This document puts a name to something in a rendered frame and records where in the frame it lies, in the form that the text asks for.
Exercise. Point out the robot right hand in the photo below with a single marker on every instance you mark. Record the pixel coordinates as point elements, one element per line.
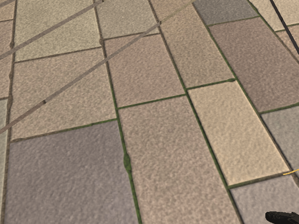
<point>282,217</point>

